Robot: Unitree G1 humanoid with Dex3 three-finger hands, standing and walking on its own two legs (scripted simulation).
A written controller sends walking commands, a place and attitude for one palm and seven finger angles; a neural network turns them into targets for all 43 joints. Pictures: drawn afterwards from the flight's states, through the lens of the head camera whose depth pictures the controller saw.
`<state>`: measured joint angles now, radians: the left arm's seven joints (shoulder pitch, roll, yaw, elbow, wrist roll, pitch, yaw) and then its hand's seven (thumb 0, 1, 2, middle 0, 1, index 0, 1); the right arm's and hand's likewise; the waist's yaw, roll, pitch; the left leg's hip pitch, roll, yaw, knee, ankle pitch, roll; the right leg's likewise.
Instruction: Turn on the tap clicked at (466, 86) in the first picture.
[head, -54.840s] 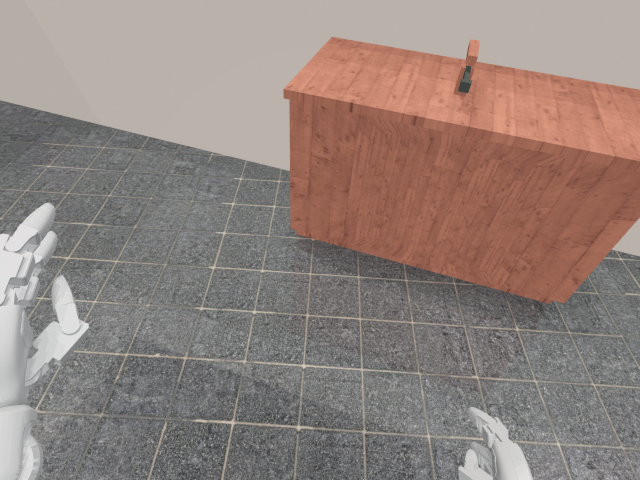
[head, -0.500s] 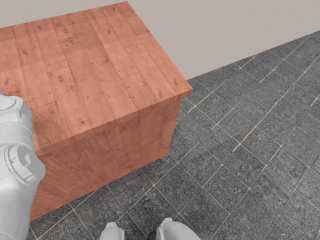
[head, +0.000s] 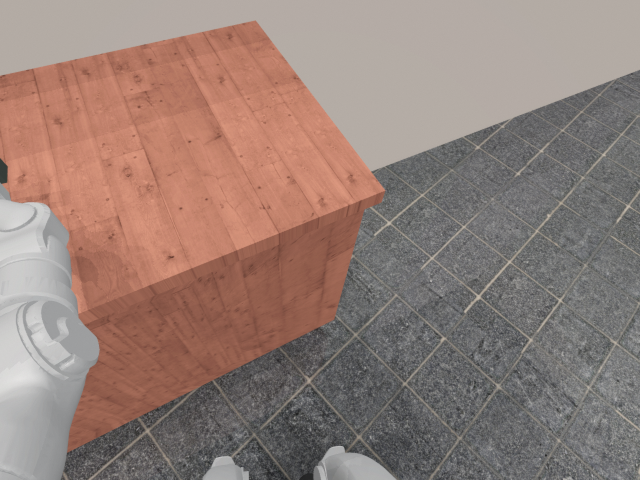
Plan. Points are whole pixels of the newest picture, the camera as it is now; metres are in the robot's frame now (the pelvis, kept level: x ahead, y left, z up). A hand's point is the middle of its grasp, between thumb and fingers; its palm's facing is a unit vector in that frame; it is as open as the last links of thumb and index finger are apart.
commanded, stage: lift the hand up off the lever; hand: left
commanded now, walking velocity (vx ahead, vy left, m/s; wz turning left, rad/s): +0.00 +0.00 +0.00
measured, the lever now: out of the picture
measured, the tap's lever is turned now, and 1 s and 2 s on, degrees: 83 83 83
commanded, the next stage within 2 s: draw the hand back beside the body in 1.48 s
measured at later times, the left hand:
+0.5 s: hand out of the picture +0.49 +0.33 +0.08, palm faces +0.90 -0.42 -0.12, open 7.9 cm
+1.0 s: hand out of the picture +0.48 +0.33 +0.09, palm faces +0.90 -0.43 -0.08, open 7.6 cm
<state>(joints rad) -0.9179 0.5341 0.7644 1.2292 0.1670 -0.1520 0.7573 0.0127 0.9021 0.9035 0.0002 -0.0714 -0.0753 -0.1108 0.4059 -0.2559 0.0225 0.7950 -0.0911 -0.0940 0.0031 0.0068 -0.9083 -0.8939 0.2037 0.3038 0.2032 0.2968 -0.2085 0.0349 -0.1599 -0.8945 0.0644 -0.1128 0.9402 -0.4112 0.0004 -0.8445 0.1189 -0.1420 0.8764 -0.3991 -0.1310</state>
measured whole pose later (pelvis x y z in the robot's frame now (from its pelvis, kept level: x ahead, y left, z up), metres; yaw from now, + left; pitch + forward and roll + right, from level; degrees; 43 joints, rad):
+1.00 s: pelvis +0.01 +0.04 +0.02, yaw -1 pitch +16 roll -1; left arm -0.82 0.34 0.81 1.04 0.19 -0.10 0.78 0.01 0.90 0.90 -0.04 -0.10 -0.20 -0.17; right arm 0.38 -0.24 -0.01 0.81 -0.12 -0.12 0.02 0.01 -0.91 -0.89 0.20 0.30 0.20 0.30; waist -0.19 0.03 -0.15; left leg -0.73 0.04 -0.06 0.86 -0.40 -0.03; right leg -0.69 0.09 -0.08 0.80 -0.39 -0.09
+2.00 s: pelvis +0.00 +0.05 +0.05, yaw -3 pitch +1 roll +0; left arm -0.35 0.43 0.30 0.71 -0.06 -0.07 0.15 0.01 0.90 0.90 -0.16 -0.18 -0.18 -0.19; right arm 0.34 -0.30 -0.01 0.72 0.07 0.01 -0.06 0.01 -0.91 -0.89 0.20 0.30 0.20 0.30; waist -0.04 0.09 -0.04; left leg -0.30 0.01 0.00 0.56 -0.28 0.00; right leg -0.29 0.06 -0.02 0.56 -0.28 -0.06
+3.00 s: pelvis +0.02 +0.07 +0.06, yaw -1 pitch -5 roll +0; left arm 0.42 0.31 0.27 -0.35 -0.06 -0.11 0.11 0.01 0.89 0.90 -0.21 -0.30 -0.21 -0.30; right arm 0.18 -0.23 0.00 0.66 0.01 -0.09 -0.08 0.02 -0.91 -0.89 0.20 0.30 0.20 0.30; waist 0.06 0.08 0.02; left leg -0.08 -0.01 -0.02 0.39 -0.23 0.01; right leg -0.05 0.04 -0.03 0.37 -0.23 -0.04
